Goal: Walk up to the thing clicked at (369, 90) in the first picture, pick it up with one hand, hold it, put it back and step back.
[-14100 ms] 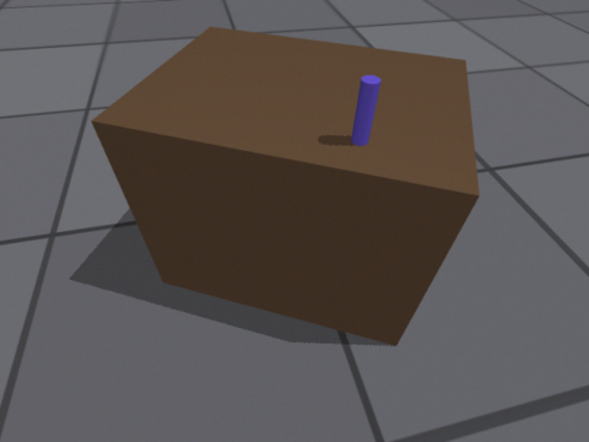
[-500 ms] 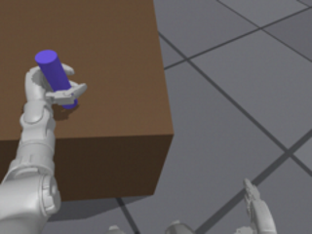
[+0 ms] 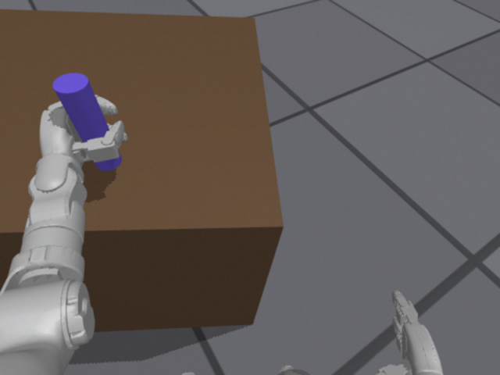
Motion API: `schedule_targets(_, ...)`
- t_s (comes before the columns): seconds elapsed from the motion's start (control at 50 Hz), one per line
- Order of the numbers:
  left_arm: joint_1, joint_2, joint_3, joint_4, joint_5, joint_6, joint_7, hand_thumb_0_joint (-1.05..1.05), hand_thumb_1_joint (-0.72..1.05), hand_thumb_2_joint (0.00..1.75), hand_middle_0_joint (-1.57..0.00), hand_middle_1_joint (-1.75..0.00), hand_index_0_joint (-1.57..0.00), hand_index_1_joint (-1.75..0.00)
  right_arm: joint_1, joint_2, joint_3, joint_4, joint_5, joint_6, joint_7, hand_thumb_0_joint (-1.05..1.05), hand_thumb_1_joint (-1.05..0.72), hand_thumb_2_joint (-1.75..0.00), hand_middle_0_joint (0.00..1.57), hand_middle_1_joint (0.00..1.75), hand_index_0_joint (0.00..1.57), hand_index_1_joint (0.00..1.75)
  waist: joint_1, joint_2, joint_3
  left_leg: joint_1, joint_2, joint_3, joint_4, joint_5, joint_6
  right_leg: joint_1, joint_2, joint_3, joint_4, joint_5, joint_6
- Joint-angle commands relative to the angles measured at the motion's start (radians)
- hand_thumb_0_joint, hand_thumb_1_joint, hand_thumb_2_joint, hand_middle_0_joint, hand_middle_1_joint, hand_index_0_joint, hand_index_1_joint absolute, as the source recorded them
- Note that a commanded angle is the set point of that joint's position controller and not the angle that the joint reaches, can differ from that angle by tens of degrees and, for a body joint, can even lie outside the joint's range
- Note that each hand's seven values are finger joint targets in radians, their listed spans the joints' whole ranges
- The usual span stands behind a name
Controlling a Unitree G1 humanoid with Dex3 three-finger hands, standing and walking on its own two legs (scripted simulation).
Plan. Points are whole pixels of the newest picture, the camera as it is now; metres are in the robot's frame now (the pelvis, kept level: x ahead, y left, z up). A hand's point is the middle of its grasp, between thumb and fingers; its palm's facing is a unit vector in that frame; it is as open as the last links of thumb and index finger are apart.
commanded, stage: settle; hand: left
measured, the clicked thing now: (92, 127) +0.47 +0.21 +0.14
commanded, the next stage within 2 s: lift in 0.52 s
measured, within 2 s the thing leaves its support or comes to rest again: neither
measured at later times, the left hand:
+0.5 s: hand (102, 122) +0.47 +0.19 +0.15, palm faces +0.14 -0.99 +0.00, open 5.5 cm
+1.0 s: hand (94, 108) +0.45 +0.19 +0.19, palm faces +0.14 -0.99 +0.00, open 5.5 cm
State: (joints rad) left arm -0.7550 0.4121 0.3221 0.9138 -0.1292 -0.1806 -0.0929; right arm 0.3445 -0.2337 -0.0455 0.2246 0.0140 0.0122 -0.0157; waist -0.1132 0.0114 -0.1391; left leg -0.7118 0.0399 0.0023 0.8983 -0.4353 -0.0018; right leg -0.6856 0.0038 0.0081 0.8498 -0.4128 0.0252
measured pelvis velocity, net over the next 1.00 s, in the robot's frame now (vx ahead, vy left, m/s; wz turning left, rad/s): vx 0.00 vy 0.00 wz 0.00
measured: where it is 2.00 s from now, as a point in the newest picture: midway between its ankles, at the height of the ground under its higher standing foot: outside the picture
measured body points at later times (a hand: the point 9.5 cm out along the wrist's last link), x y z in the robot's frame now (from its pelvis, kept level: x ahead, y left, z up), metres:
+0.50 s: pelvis -0.01 +0.00 +0.01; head +0.04 +0.01 +0.46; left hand +0.45 +0.25 +0.15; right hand +0.14 -0.27 -0.04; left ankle +0.00 +0.12 -0.69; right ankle +0.00 -0.14 -0.69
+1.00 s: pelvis +0.00 +0.00 +0.02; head +0.02 +0.00 +0.47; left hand +0.43 +0.24 +0.19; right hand +0.15 -0.28 -0.03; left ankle +0.00 +0.12 -0.69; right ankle +0.00 -0.14 -0.69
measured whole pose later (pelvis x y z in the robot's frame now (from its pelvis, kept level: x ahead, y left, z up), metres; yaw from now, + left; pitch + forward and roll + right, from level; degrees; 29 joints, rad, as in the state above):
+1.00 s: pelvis +0.00 +0.00 +0.02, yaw +0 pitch +8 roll -1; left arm -0.71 0.36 0.28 0.74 -0.15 -0.01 -0.05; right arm 0.32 -0.24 -0.08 0.37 0.05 -0.05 -0.05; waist -0.07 0.03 -0.13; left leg -0.52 0.04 0.01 0.75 -0.38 -0.01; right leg -0.50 0.00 0.01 0.71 -0.36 0.02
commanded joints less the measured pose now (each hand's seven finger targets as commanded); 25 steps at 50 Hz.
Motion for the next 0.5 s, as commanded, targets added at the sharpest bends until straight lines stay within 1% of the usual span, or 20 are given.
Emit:
schedule_targets(0.0, -0.475, 0.221, 0.018, -0.225, -0.009, -0.045, -0.01, 0.0, 0.47, 1.33, -1.4, -1.43, -1.4, -1.45, -0.011, -0.14, -0.083, -0.143, 0.005, -0.054, -0.008, 0.0, 0.54, -0.05, 0.05, 0.05, 0.05, 0.05, -0.004, 0.089, -0.398, 0.318, -0.011, -0.01, -0.088, 0.473, 0.012, 0.143, 0.014, -0.026, -0.08, 0.417, -0.033)
schedule_targets(0.02, -0.49, 0.2, 0.016, -0.231, -0.015, -0.043, -0.008, 0.0, 0.49, 1.34, -1.41, -1.43, -1.4, -1.44, -0.036, -0.133, -0.076, -0.153, 0.005, -0.06, -0.005, 0.0, 0.54, -0.05, 0.05, 0.05, 0.05, 0.05, 0.001, 0.082, -0.403, 0.321, -0.009, -0.013, -0.096, 0.482, 0.009, 0.152, 0.015, -0.029, -0.076, 0.416, -0.036)
schedule_targets(0.06, -0.539, 0.25, 0.044, -0.29, -0.02, -0.049, -0.004, 0.0, 0.49, 1.34, -1.4, -1.42, -1.4, -1.44, -0.036, -0.137, -0.082, -0.128, 0.007, -0.057, -0.007, 0.0, 0.54, -0.05, 0.05, 0.05, 0.05, 0.05, 0.012, 0.098, -0.404, 0.323, -0.013, -0.01, -0.103, 0.458, 0.01, 0.155, 0.013, -0.027, -0.086, 0.397, -0.035)
schedule_targets(0.08, -0.517, 0.248, 0.046, -0.255, -0.021, -0.043, -0.001, 0.0, 0.49, 1.33, -1.39, -1.42, -1.39, -1.44, -0.034, -0.141, -0.091, -0.092, 0.009, -0.059, -0.009, 0.0, 0.54, -0.05, 0.05, 0.05, 0.05, 0.05, 0.017, 0.089, -0.378, 0.312, -0.014, -0.009, -0.113, 0.427, 0.01, 0.16, 0.013, -0.028, -0.091, 0.374, -0.035)
schedule_targets(0.1, -0.478, 0.223, 0.039, -0.201, -0.022, -0.036, 0.0, 0.0, 0.49, 1.35, -1.39, -1.43, -1.39, -1.45, -0.044, -0.16, -0.106, -0.107, 0.007, -0.063, -0.011, 0.0, 0.54, -0.05, 0.05, 0.05, 0.05, 0.05, 0.006, 0.059, -0.374, 0.31, -0.01, -0.012, -0.118, 0.422, 0.009, 0.158, 0.015, -0.031, -0.092, 0.368, -0.037)
schedule_targets(0.12, -0.496, 0.214, 0.03, -0.228, -0.019, -0.035, 0.003, 0.0, 0.47, 1.34, -1.39, -1.43, -1.39, -1.44, -0.052, -0.147, -0.09, -0.115, 0.006, -0.067, -0.009, 0.0, 0.54, -0.05, 0.05, 0.05, 0.05, 0.05, 0.008, 0.059, -0.37, 0.313, -0.011, -0.011, -0.123, 0.411, 0.01, 0.152, 0.016, -0.03, -0.1, 0.361, -0.035)
schedule_targets(0.14, -0.51, 0.226, 0.034, -0.25, -0.017, -0.036, 0.007, 0.0, 0.48, 1.33, -1.39, -1.42, -1.39, -1.44, -0.066, -0.149, -0.094, -0.117, 0.007, -0.07, -0.01, 0.0, 0.54, -0.05, 0.05, 0.05, 0.05, 0.05, 0.012, 0.077, -0.385, 0.331, -0.011, -0.011, -0.127, 0.406, 0.007, 0.152, 0.016, -0.032, -0.101, 0.346, -0.037)
schedule_targets(0.16, -0.542, 0.219, 0.019, -0.282, -0.012, -0.039, 0.008, 0.0, 0.46, 1.33, -1.38, -1.42, -1.38, -1.43, -0.053, -0.125, -0.068, -0.123, 0.006, -0.069, -0.01, 0.0, 0.54, -0.05, 0.05, 0.05, 0.05, 0.05, 0.008, 0.085, -0.415, 0.354, -0.011, -0.012, -0.125, 0.414, 0.008, 0.152, 0.017, -0.034, -0.105, 0.352, -0.036)
schedule_targets(0.18, -0.557, 0.227, 0.021, -0.321, -0.015, -0.042, 0.01, 0.0, 0.49, 1.34, -1.38, -1.42, -1.38, -1.43, -0.045, -0.126, -0.073, -0.114, 0.008, -0.07, -0.014, 0.0, 0.55, -0.05, 0.05, 0.05, 0.05, 0.05, 0.011, 0.103, -0.443, 0.371, -0.012, -0.011, -0.122, 0.427, 0.006, 0.165, 0.015, -0.032, -0.102, 0.361, -0.036)
schedule_targets(0.2, -0.532, 0.242, 0.029, -0.271, -0.014, -0.035, 0.011, 0.0, 0.47, 1.33, -1.39, -1.43, -1.39, -1.44, -0.05, -0.154, -0.096, -0.116, 0.007, -0.07, -0.019, 0.0, 0.54, -0.05, 0.05, 0.05, 0.05, 0.05, 0.01, 0.073, -0.435, 0.357, -0.012, -0.01, -0.121, 0.427, 0.009, 0.181, 0.014, -0.031, -0.106, 0.372, -0.034)
schedule_targets(0.22, -0.524, 0.239, 0.033, -0.281, -0.021, -0.033, 0.011, 0.0, 0.48, 1.34, -1.4, -1.44, -1.4, -1.45, -0.064, -0.159, -0.097, -0.135, 0.008, -0.074, -0.022, 0.0, 0.54, -0.05, 0.05, 0.05, 0.05, 0.05, 0.014, 0.05, -0.438, 0.346, -0.016, -0.006, -0.124, 0.421, 0.011, 0.209, 0.012, -0.027, -0.11, 0.389, -0.031)
schedule_targets(0.24, -0.533, 0.24, 0.029, -0.292, -0.02, -0.031, 0.011, 0.0, 0.47, 1.35, -1.4, -1.44, -1.4, -1.46, -0.056, -0.14, -0.082, -0.115, 0.011, -0.074, -0.023, 0.0, 0.54, -0.05, 0.05, 0.05, 0.05, 0.05, 0.016, 0.059, -0.445, 0.338, -0.02, -0.001, -0.125, 0.406, 0.014, 0.224, 0.009, -0.021, -0.115, 0.392, -0.028)
schedule_targets(0.3, -0.53, 0.233, 0.019, -0.272, -0.017, -0.022, 0.012, 0.0, 0.49, 1.36, -1.4, -1.45, -1.4, -1.46, -0.043, -0.129, -0.077, -0.07, 0.011, -0.073, -0.027, 0.0, 0.54, -0.05, 0.05, 0.05, 0.05, 0.05, 0.015, 0.065, -0.393, 0.32, -0.024, 0.004, -0.137, 0.377, 0.014, 0.209, 0.007, -0.018, -0.131, 0.371, -0.027)
schedule_targets(0.36, -0.531, 0.241, 0.033, -0.249, -0.023, -0.012, 0.016, 0.0, 0.52, 1.38, -1.4, -1.45, -1.4, -1.47, -0.053, -0.136, -0.084, -0.034, 0.015, -0.078, -0.032, 0.0, 0.55, -0.05, 0.05, 0.05, 0.05, 0.05, 0.015, 0.053, -0.358, 0.304, -0.027, 0.008, -0.153, 0.346, 0.016, 0.211, 0.006, -0.016, -0.143, 0.354, -0.027)
schedule_targets(0.38, -0.549, 0.243, 0.027, -0.27, -0.023, -0.014, 0.014, 0.0, 0.53, 1.39, -1.4, -1.46, -1.41, -1.48, -0.081, -0.133, -0.08, -0.046, 0.015, -0.082, -0.03, 0.0, 0.55, -0.05, 0.05, 0.05, 0.05, 0.05, 0.02, 0.077, -0.365, 0.314, -0.026, 0.008, -0.155, 0.345, 0.014, 0.207, 0.006, -0.016, -0.147, 0.346, -0.028)
schedule_targets(0.4, -0.544, 0.226, 0.019, -0.253, -0.024, -0.01, 0.013, 0.0, 0.54, 1.39, -1.41, -1.47, -1.42, -1.48, -0.074, -0.14, -0.088, -0.046, 0.016, -0.083, -0.032, 0.0, 0.55, -0.05, 0.05, 0.05, 0.05, 0.05, 0.01, 0.07, -0.373, 0.334, -0.023, 0.005, -0.155, 0.357, 0.014, 0.202, 0.007, -0.018, -0.146, 0.353, -0.029)
schedule_targets(0.42, -0.549, 0.239, 0.019, -0.255, -0.015, -0.006, 0.016, 0.0, 0.53, 1.39, -1.41, -1.46, -1.42, -1.48, -0.087, -0.139, -0.083, -0.047, 0.016, -0.086, -0.033, 0.0, 0.55, -0.05, 0.05, 0.05, 0.05, 0.05, 0.016, 0.071, -0.369, 0.346, -0.023, 0.005, -0.159, 0.359, 0.015, 0.197, 0.009, -0.021, -0.151, 0.348, -0.03)
schedule_targets(0.44, -0.552, 0.22, 0.009, -0.252, -0.016, -0.006, 0.017, 0.0, 0.56, 1.4, -1.41, -1.47, -1.41, -1.48, -0.079, -0.123, -0.074, -0.037, 0.018, -0.086, -0.032, 0.0, 0.55, -0.05, 0.05, 0.05, 0.05, 0.05, 0.013, 0.076, -0.364, 0.339, -0.023, 0.005, -0.16, 0.359, 0.014, 0.202, 0.008, -0.02, -0.15, 0.348, -0.031)
schedule_targets(0.46, -0.567, 0.235, 0.011, -0.267, -0.013, -0.006, 0.019, 0.0, 0.54, 1.39, -1.41, -1.46, -1.41, -1.48, -0.078, -0.12, -0.066, -0.03, 0.017, -0.086, -0.031, 0.0, 0.55, -0.05, 0.05, 0.05, 0.05, 0.05, 0.019, 0.089, -0.37, 0.343, -0.022, 0.005, -0.163, 0.368, 0.012, 0.207, 0.008, -0.021, -0.149, 0.353, -0.033)
schedule_targets(0.48, -0.555, 0.218, 0.009, -0.252, -0.019, -0.004, 0.017, 0.0, 0.51, 1.39, -1.41, -1.47, -1.41, -1.48, -0.097, -0.126, -0.07, -0.048, 0.018, -0.089, -0.031, 0.0, 0.55, -0.05, 0.05, 0.05, 0.05, 0.05, 0.017, 0.073, -0.38, 0.352, -0.019, -0.001, -0.165, 0.385, 0.01, 0.21, 0.01, -0.025, -0.148, 0.357, -0.034)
